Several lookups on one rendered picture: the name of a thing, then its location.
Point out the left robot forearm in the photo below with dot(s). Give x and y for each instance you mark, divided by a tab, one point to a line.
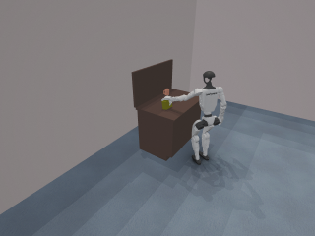
177	98

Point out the right robot hand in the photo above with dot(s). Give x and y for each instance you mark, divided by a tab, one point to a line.
221	119

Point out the table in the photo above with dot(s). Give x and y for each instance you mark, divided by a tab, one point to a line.
162	132

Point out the right robot forearm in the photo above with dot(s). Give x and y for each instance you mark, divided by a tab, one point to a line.
222	110

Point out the robot left shin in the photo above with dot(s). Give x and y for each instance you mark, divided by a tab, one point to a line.
195	147

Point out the right robot upper arm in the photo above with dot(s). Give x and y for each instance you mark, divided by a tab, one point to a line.
222	97

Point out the robot right foot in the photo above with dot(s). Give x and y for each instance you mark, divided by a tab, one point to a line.
202	155

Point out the sponge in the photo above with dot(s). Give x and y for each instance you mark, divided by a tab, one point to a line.
165	105

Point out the left robot hand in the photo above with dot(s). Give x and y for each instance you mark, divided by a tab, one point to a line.
167	98

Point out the left robot upper arm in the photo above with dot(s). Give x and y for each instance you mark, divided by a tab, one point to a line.
195	92

